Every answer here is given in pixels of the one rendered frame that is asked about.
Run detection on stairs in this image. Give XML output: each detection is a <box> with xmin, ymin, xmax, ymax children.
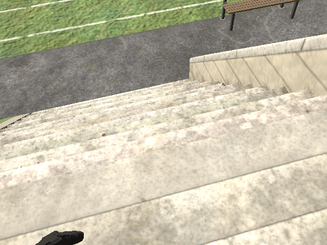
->
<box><xmin>0</xmin><ymin>79</ymin><xmax>327</xmax><ymax>189</ymax></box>

